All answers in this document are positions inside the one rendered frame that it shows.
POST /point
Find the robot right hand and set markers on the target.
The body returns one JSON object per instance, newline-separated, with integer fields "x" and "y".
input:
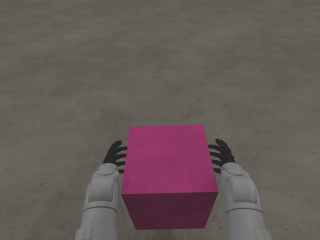
{"x": 225, "y": 154}

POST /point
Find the left robot forearm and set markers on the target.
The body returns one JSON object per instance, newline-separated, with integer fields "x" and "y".
{"x": 101, "y": 205}

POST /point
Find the right robot forearm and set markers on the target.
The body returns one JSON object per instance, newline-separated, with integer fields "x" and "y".
{"x": 243, "y": 206}

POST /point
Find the carton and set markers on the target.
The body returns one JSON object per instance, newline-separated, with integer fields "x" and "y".
{"x": 169, "y": 180}

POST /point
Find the robot left hand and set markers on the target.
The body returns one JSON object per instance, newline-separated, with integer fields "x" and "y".
{"x": 111, "y": 156}

